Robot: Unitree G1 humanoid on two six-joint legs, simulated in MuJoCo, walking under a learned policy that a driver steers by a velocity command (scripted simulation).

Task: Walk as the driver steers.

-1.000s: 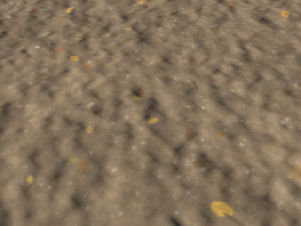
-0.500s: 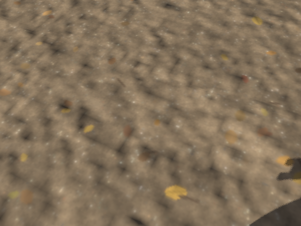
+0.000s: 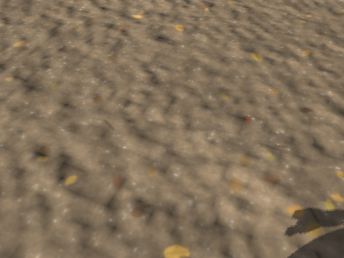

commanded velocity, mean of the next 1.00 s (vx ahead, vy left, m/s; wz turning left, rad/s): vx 0.46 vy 0.00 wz -0.02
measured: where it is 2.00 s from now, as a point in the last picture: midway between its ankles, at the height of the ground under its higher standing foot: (175, 149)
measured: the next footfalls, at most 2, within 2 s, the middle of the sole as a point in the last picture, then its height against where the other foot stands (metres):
right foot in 0.40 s outside the picture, level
left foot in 0.92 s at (149, 225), level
